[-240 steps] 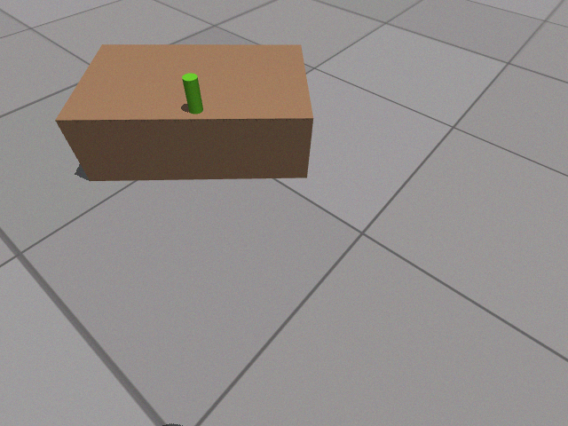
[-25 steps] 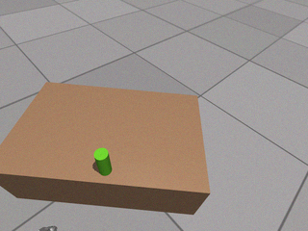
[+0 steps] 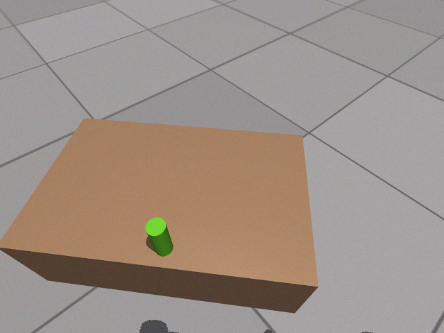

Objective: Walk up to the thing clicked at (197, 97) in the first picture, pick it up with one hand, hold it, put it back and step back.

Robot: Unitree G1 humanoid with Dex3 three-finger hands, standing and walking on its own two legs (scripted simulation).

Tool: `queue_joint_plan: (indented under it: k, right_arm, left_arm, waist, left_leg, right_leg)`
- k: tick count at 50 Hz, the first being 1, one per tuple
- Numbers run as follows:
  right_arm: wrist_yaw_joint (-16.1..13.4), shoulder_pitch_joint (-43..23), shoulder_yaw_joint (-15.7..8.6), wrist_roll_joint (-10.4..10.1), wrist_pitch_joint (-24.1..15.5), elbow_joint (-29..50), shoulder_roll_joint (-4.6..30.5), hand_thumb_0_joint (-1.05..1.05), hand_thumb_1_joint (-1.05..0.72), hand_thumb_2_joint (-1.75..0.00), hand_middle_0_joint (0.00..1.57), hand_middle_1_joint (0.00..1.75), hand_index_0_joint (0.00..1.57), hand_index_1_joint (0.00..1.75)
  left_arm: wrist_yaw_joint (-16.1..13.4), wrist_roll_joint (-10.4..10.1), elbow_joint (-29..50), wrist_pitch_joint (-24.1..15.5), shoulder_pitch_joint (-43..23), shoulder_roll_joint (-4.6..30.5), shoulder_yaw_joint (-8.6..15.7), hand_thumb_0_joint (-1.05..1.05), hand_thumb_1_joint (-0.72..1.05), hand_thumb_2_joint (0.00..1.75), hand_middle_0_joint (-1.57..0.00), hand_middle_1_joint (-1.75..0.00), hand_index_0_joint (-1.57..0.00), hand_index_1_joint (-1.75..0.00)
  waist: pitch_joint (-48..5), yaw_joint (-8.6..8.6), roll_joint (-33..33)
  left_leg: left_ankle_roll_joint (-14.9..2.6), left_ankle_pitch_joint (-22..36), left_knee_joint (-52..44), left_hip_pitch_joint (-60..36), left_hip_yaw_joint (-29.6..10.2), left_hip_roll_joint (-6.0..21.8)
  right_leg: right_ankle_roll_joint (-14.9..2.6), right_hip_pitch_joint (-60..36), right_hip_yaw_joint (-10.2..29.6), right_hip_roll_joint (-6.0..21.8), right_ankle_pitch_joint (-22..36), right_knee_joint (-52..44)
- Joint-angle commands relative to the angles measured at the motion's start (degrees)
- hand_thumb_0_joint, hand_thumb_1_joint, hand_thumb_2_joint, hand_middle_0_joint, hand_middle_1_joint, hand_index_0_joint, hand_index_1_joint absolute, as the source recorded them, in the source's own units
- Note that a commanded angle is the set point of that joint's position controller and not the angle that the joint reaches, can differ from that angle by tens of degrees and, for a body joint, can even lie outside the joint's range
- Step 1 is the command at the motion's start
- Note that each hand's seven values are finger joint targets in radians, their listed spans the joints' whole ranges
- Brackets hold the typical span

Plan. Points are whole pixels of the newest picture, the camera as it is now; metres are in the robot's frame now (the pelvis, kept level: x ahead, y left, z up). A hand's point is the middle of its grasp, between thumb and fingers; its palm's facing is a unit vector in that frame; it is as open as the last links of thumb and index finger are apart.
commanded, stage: walk up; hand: left
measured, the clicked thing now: (160, 237) +0.43 +0.22 -0.34
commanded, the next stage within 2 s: stand in 0.96 s
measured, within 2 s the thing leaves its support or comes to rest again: neither
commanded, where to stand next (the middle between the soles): +0.05 +0.02 m, yaw -1 degrees
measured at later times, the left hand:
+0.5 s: hand out of the picture +0.10 +0.25 -0.15, palm faces -0.01 -0.95 -0.32, open 7.3 cm
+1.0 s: hand out of the picture +0.09 +0.26 -0.15, palm faces +0.00 -0.95 -0.32, open 7.3 cm
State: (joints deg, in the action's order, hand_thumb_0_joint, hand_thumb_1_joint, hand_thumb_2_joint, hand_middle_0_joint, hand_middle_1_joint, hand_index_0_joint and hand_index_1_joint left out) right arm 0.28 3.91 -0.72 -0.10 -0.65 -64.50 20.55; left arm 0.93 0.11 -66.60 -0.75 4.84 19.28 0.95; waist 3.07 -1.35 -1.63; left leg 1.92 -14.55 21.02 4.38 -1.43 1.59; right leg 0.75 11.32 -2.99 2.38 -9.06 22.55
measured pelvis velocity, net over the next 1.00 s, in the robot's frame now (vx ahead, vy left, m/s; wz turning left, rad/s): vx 0.01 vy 0.01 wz -0.01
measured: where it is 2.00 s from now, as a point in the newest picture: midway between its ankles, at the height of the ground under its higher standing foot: outside the picture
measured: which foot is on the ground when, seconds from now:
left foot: down 0.00-1.00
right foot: down 0.00-1.00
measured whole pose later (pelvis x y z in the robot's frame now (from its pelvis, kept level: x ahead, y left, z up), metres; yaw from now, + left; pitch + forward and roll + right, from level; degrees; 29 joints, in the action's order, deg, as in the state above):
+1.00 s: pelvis +0.01 +0.01 +0.00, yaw -1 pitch -3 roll +0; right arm 0.1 6.6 -0.5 0.4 -0.5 -64.5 19.9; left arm 0.9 0.3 -65.1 -0.2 5.0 19.2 1.4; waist 2.9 -0.4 0.0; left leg 1.4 -14.1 18.9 2.3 -0.6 1.2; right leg 1.3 9.8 -2.2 2.7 -8.7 21.0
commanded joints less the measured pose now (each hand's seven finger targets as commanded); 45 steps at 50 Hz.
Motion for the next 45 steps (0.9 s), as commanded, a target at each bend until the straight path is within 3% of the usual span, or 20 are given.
queue_joint_plan:
  k: [1,20,24,32,45]
  right_arm:
    - [-0.86,-0.26,-2.22,0.22,-0.83,2.55,11.68,0.0,-0.9,-0.9,0.2,0.3,0.2,0.3]
    - [-0.85,-0.08,-1.93,0.71,-0.86,2.79,11.75,0.0,-0.9,-0.9,0.2,0.3,0.2,0.3]
    - [-0.92,0.22,-1.93,0.83,-1.08,2.95,11.9,0.0,-0.9,-0.9,0.2,0.3,0.2,0.3]
    - [-0.95,1.48,-2.09,0.75,-0.97,2.95,11.83,0.0,-0.9,-0.9,0.2,0.3,0.2,0.3]
    - [-0.97,0.89,-2.12,0.65,-1.06,3.48,11.74,0.0,-0.9,-0.9,0.2,0.3,0.2,0.3]
  left_arm:
    - [-1.22,0.25,3.25,-1.35,-3.47,12.69,2.38,0.0,0.9,0.9,-0.2,-0.3,-0.2,-0.3]
    - [-0.95,0.65,4.94,-0.77,-5.47,12.42,3.0,0.0,0.9,0.9,-0.2,-0.3,-0.2,-0.3]
    - [-0.87,0.58,5.08,-0.7,-4.63,12.15,2.89,0.0,0.9,0.9,-0.2,-0.3,-0.2,-0.3]
    - [-0.83,0.61,5.13,-0.56,-4.63,12.1,3.0,0.0,0.9,0.9,-0.2,-0.3,-0.2,-0.3]
    - [-0.93,0.48,5.13,-0.6,-3.3,11.94,2.73,0.0,0.9,0.9,-0.2,-0.3,-0.2,-0.3]
  waist:
    - [-7.09,1.21,3.9]
    - [-4.35,1.12,1.06]
    - [-5.35,0.83,1.27]
    - [-4.0,1.27,2.46]
    - [-4.26,0.91,1.73]
  left_leg:
    - [-3.1,14.56,-2.21,0.83,-2.03,5.29]
    - [-2.92,7.73,-4.86,4.75,-1.94,4.73]
    - [-3.05,8.9,-5.21,4.35,-2.17,5.08]
    - [-3.19,7.23,-4.86,4.88,-2.24,4.64]
    - [-3.1,10.75,-5.35,2.97,-2.44,4.99]
  right_leg:
    - [-1.79,-6.21,5.72,6.16,11.87,-3.4]
    - [-1.68,-6.89,6.2,5.01,3.42,-5.04]
    - [-1.68,-7.67,5.92,4.89,6.4,-4.11]
    - [-1.84,-6.73,6.23,4.69,2.78,-4.89]
    - [-1.45,-6.92,5.48,4.87,7.89,-3.79]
